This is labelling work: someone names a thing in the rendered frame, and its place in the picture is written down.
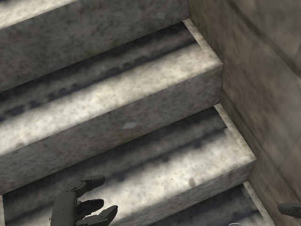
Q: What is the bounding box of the robot left hand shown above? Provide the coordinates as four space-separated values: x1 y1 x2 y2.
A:
49 175 118 226

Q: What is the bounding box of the robot right hand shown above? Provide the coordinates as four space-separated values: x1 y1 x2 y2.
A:
277 202 301 218

